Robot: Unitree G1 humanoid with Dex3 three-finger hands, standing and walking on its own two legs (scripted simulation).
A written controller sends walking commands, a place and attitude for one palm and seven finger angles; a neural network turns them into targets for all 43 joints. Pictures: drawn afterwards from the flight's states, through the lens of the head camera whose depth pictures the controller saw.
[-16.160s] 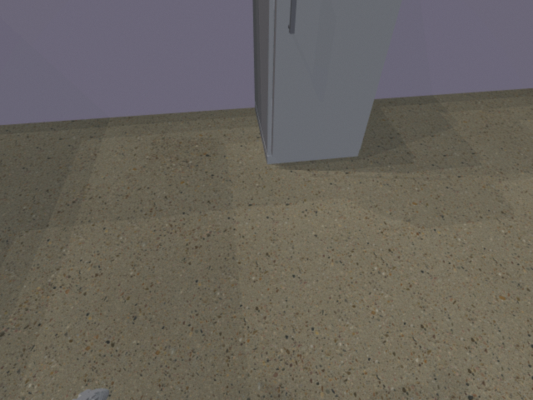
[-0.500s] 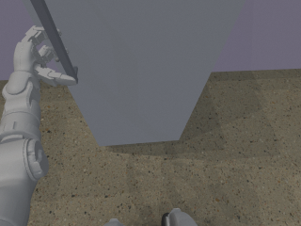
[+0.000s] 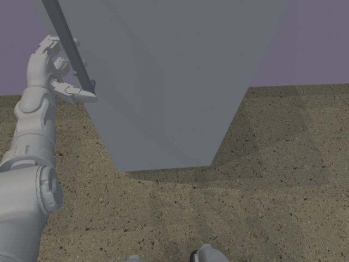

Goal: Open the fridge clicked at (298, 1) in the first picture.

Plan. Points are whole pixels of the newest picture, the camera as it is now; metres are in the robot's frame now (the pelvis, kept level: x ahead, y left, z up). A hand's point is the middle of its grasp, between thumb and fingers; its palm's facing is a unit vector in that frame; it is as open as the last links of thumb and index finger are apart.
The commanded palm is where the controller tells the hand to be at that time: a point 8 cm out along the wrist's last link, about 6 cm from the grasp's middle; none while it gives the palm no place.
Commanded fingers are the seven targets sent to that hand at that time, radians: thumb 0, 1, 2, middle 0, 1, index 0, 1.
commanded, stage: slide the fingers in behind the handle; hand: left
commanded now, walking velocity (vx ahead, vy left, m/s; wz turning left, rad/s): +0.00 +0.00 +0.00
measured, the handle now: (65, 24) +0.54 +0.19 +0.21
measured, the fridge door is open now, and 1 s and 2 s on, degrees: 0 0 0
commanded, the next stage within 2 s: move the hooked fingers beside the handle in 0.28 s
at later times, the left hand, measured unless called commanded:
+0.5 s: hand (82, 75) +0.50 +0.18 +0.12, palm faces +0.02 -1.00 -0.01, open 13.9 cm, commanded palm +0.47 +0.23 +0.13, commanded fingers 0.00 -0.50 0.30 -0.30 -1.20 -0.30 -1.20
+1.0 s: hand (74, 78) +0.48 +0.20 +0.13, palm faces +0.01 -1.00 +0.00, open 14.0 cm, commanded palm +0.46 +0.25 +0.13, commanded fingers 0.00 -0.50 0.30 -0.30 -1.20 -0.30 -1.20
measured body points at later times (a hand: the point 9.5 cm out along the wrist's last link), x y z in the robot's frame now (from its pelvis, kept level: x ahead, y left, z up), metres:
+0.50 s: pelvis +0.01 +0.00 +0.00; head +0.10 +0.00 +0.44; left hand +0.49 +0.24 +0.13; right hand +0.04 -0.27 -0.12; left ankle -0.02 +0.12 -0.71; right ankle +0.04 -0.14 -0.71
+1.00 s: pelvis +0.00 +0.00 +0.00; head +0.08 +0.00 +0.45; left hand +0.48 +0.25 +0.13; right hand +0.04 -0.27 -0.11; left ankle -0.02 +0.12 -0.71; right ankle +0.04 -0.14 -0.71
